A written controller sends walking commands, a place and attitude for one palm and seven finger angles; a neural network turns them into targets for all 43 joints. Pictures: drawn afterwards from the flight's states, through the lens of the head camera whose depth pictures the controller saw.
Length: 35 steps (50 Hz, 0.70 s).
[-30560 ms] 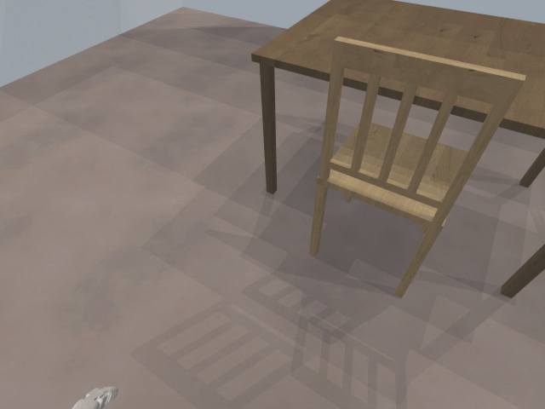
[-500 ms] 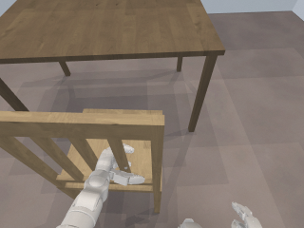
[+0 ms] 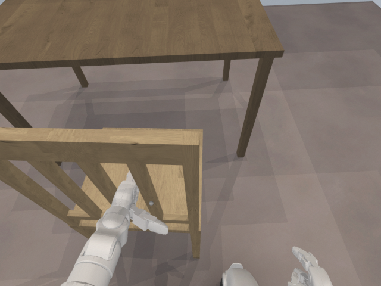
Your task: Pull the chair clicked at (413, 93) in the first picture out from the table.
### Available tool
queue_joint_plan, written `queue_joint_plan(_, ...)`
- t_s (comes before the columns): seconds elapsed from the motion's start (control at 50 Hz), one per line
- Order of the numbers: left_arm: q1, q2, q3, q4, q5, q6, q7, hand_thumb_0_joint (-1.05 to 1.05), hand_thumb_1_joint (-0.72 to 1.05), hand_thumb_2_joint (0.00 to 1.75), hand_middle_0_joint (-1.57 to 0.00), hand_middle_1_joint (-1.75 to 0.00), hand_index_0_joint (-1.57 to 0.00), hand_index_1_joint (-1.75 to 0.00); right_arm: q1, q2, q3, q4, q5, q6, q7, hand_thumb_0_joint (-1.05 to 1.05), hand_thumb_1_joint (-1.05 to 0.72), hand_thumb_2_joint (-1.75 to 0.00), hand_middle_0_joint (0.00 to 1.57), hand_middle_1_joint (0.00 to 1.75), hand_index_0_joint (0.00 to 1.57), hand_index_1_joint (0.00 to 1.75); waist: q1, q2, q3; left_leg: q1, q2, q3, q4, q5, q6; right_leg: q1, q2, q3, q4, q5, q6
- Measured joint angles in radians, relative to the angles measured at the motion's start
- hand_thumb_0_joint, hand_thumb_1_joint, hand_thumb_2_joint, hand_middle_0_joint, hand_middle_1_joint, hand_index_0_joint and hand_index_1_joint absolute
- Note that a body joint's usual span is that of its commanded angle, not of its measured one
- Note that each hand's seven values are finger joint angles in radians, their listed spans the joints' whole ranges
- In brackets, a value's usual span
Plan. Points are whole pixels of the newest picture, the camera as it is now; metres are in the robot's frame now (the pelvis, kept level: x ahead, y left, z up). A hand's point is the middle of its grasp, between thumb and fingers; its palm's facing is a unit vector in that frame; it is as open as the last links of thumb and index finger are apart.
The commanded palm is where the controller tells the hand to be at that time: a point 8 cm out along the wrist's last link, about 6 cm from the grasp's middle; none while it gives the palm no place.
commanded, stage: draw the fingers out of the gap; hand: left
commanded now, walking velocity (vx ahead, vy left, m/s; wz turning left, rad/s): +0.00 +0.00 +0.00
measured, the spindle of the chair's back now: (110, 192) +0.33 +0.19 -0.02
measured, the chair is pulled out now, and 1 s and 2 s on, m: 0.31 0.31 0.30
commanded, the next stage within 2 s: draw the hand back to the body in 0.74 s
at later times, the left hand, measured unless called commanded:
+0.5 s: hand (145, 235) +0.24 +0.10 -0.05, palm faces -0.12 -0.99 -0.11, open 17.5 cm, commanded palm +0.22 +0.15 -0.02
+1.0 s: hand (133, 251) +0.20 +0.11 +0.00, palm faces +0.03 -1.00 +0.03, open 17.5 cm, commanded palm +0.16 +0.16 +0.01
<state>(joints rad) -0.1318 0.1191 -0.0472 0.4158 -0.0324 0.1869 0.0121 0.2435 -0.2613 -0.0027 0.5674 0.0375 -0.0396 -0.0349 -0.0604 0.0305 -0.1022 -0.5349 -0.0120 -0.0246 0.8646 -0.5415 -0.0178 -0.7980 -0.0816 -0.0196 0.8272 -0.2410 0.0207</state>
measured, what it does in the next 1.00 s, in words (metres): stands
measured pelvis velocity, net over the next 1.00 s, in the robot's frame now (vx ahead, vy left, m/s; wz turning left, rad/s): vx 0.02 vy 0.01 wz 0.03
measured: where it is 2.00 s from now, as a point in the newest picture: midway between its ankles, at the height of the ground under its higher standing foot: outside the picture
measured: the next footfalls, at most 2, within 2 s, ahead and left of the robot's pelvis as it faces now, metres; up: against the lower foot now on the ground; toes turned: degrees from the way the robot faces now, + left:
none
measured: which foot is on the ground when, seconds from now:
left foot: down 0.00-1.00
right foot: down 0.00-1.00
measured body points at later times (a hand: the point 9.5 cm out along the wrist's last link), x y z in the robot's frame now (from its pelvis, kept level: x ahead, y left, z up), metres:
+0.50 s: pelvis +0.01 +0.00 -0.01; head +0.06 -0.01 +0.44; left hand +0.24 +0.15 -0.04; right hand +0.19 -0.24 -0.09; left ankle -0.07 +0.14 -0.69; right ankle +0.09 -0.14 -0.69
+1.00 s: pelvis +0.02 +0.01 -0.03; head +0.07 +0.02 +0.42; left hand +0.19 +0.17 +0.00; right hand +0.21 -0.21 -0.09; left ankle -0.07 +0.14 -0.69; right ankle +0.09 -0.14 -0.69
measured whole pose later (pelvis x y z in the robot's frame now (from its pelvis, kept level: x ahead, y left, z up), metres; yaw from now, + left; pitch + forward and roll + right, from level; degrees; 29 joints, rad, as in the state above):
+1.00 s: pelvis +0.02 +0.01 -0.03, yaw +2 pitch +15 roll -1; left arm 0.61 0.10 -0.19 -0.31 -0.06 -0.02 0.05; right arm 0.26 -0.21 0.01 0.43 0.02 -0.16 -0.04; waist -0.02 0.01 -0.17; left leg -0.67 -0.01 -0.07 1.09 -0.68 -0.01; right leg -0.91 -0.10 -0.05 1.02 -0.37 0.04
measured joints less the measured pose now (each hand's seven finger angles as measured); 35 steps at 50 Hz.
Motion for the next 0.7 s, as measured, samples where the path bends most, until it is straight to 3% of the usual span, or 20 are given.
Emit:
queue_joint_plan(0.16,0.102,0.004,0.003,-0.076,-0.005,-0.004,-0.019,-0.01,-0.54,0.2,-0.01,-0.02,-0.01,-0.01,-0.003,-0.002,-0.005,-0.027,0.002,-0.002,0.004,0.01,-0.9,-0.89,0.2,0.29,0.2,0.3,0.0,0.001,-0.012,-0.018,0.006,-0.006,0.014,-0.01,-0.007,-0.02,0.004,-0.007,0.02,-0.014,-0.007)
queue_joint_plan(0.28,0.232,0.012,-0.031,-0.191,-0.002,-0.008,-0.016,-0.01,-0.54,0.2,-0.01,-0.01,-0.01,0.0,-0.005,0.001,-0.001,-0.049,0.003,-0.015,-0.001,0.01,-0.9,-0.89,0.2,0.29,0.2,0.3,0.007,0.006,-0.018,-0.017,0.008,-0.018,0.028,-0.023,-0.009,-0.016,0.002,-0.019,0.035,-0.031,-0.008)
queue_joint_plan(0.52,0.377,0.013,-0.086,-0.352,0.013,0.029,-0.008,-0.01,-0.54,0.2,-0.01,-0.01,0.0,0.0,-0.021,0.012,0.019,-0.093,-0.003,-0.048,-0.014,0.01,-0.9,-0.89,0.2,0.29,0.2,0.3,0.014,0.008,-0.03,-0.027,0.004,-0.036,0.071,-0.051,-0.003,-0.015,-0.007,-0.034,0.068,-0.058,-0.001)
queue_joint_plan(0.7,0.548,0.008,-0.135,-0.505,0.045,0.052,0.01,-0.01,-0.54,0.2,-0.01,-0.01,0.0,0.0,0.0,0.021,0.025,-0.143,-0.009,-0.049,-0.014,0.01,-0.9,-0.89,0.2,0.29,0.2,0.3,0.015,0.002,-0.045,-0.039,0.001,-0.039,0.105,-0.079,0.006,-0.024,-0.011,-0.035,0.094,-0.08,0.008)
